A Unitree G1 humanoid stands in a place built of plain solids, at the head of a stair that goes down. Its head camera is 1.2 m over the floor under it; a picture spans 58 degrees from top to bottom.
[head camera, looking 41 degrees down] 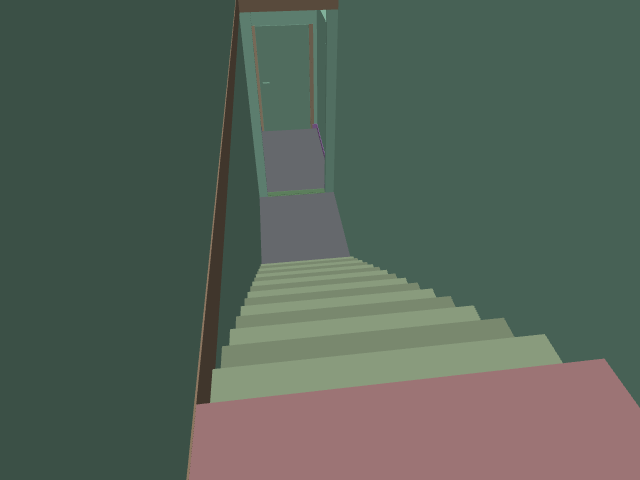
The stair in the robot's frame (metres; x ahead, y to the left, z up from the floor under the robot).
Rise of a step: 0.20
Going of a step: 0.24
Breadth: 1.39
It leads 7 degrees to the left of straight ahead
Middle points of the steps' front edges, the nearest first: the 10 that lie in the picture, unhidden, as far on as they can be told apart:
0.72 -0.27 0.00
0.96 -0.24 -0.20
1.21 -0.21 -0.39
1.45 -0.18 -0.59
1.69 -0.15 -0.79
1.93 -0.12 -0.98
2.17 -0.09 -1.18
2.42 -0.06 -1.38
2.66 -0.03 -1.57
2.90 -0.01 -1.77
